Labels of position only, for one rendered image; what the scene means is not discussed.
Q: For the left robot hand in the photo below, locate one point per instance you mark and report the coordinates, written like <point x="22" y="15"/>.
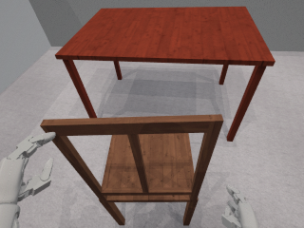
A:
<point x="12" y="170"/>

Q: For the right robot hand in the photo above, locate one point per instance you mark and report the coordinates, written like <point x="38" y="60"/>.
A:
<point x="244" y="214"/>

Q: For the chair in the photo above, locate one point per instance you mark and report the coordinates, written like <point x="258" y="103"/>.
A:
<point x="149" y="157"/>

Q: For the table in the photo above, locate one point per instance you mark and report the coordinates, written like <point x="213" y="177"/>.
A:
<point x="225" y="36"/>

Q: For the robot left forearm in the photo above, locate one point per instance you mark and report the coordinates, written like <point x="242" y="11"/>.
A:
<point x="9" y="214"/>

